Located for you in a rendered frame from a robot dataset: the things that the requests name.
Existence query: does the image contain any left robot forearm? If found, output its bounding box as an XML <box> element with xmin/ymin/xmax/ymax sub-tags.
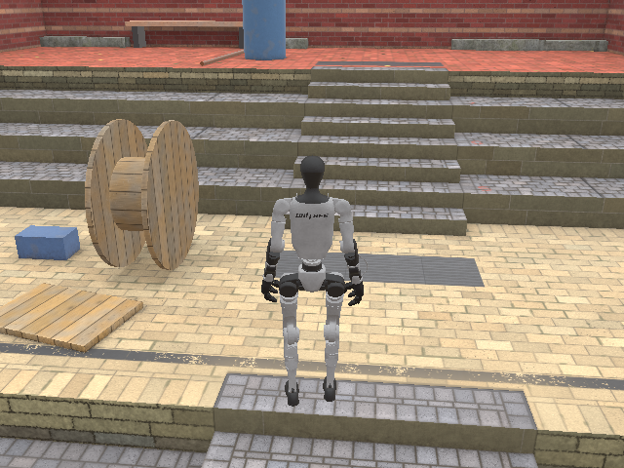
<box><xmin>262</xmin><ymin>238</ymin><xmax>280</xmax><ymax>282</ymax></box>

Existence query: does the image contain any right robot hand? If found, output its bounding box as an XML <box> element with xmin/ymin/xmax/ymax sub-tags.
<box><xmin>344</xmin><ymin>281</ymin><xmax>364</xmax><ymax>306</ymax></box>

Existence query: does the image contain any right robot forearm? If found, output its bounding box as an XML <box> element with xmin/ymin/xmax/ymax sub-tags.
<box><xmin>344</xmin><ymin>239</ymin><xmax>363</xmax><ymax>285</ymax></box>

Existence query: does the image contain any robot right upper arm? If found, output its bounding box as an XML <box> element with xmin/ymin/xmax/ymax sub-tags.
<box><xmin>332</xmin><ymin>198</ymin><xmax>355</xmax><ymax>254</ymax></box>

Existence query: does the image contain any robot left thigh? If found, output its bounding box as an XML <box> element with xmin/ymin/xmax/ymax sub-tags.
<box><xmin>279</xmin><ymin>273</ymin><xmax>299</xmax><ymax>345</ymax></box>

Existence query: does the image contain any humanoid robot torso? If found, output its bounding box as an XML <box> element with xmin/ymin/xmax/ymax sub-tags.
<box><xmin>290</xmin><ymin>193</ymin><xmax>335</xmax><ymax>293</ymax></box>

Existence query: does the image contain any robot left upper arm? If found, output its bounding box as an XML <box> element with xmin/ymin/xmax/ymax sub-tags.
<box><xmin>270</xmin><ymin>198</ymin><xmax>292</xmax><ymax>253</ymax></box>

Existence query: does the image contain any left robot hand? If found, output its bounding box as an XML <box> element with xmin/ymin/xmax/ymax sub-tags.
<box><xmin>261</xmin><ymin>279</ymin><xmax>279</xmax><ymax>302</ymax></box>

